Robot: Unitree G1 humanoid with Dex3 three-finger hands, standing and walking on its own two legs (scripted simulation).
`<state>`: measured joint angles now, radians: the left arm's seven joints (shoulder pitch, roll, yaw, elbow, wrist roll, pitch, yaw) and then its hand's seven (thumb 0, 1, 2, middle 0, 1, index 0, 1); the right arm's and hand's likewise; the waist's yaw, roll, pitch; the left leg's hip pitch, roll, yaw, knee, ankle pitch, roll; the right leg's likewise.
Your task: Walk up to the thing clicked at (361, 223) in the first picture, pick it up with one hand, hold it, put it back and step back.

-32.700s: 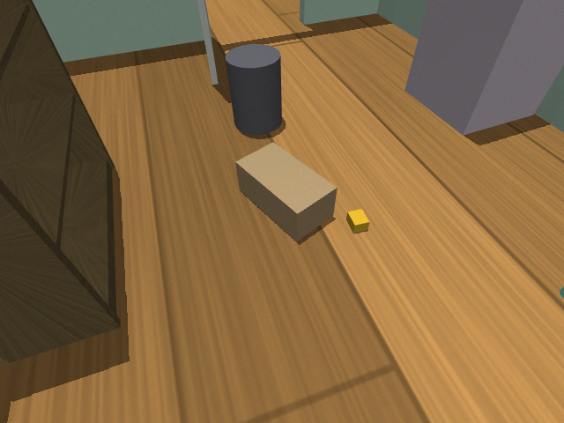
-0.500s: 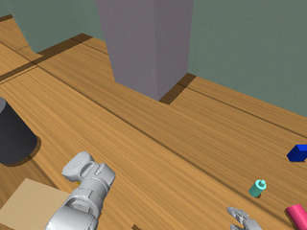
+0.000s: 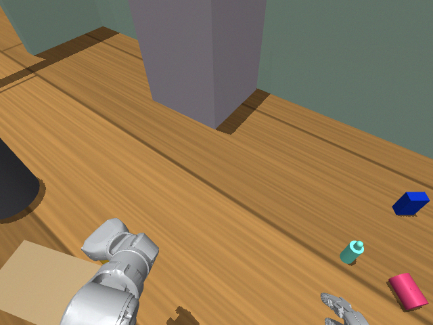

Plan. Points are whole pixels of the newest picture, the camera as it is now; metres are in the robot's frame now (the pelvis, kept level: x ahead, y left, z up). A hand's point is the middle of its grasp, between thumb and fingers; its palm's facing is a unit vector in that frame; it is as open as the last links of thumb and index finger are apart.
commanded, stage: crouch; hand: left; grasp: from above
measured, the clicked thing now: (124, 259) +0.30 +0.23 -0.11
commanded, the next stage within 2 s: lower in 1.68 s
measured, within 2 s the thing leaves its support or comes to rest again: neither
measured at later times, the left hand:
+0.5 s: hand (144, 268) +0.35 +0.24 -0.33, palm faces -0.21 -0.38 -0.90, open 11.1 cm
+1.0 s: hand (152, 276) +0.37 +0.25 -0.50, palm faces -0.27 -0.35 -0.90, open 11.2 cm
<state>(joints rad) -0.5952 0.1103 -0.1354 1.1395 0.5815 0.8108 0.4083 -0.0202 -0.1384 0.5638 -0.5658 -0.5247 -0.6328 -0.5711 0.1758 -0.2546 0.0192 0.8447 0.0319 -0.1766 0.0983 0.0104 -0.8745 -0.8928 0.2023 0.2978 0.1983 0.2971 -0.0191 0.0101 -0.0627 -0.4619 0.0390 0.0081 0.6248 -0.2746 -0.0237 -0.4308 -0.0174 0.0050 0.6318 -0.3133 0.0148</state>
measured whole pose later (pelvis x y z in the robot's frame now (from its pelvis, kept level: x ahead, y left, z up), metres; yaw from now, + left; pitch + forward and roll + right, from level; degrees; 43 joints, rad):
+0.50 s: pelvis -0.06 +0.00 -0.19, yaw -3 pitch +33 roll -3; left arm -0.94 0.34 0.21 1.48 0.60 0.51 0.69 -0.02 -0.15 0.58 -0.57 -0.54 -0.64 -0.57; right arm 0.12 -0.24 -0.02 0.91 -0.09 -0.18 0.16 0.01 -0.90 -0.90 0.20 0.30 0.20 0.30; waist -0.15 0.03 -0.18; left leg -1.63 0.07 -0.06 1.62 -0.57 -0.03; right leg -1.57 0.02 -0.01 1.59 -0.60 0.02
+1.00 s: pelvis -0.08 +0.01 -0.35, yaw -6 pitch +37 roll -6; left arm -1.03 0.51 0.26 1.54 0.75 0.41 0.58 0.00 -0.16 0.49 -0.62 -0.46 -0.70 -0.47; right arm 0.14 -0.26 0.01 0.89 -0.12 -0.22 0.20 0.01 -0.91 -0.90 0.20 0.30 0.20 0.30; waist -0.21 0.04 -0.16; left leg -2.14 0.06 -0.12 2.13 -0.65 -0.03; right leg -2.06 0.04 -0.03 2.09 -0.68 0.04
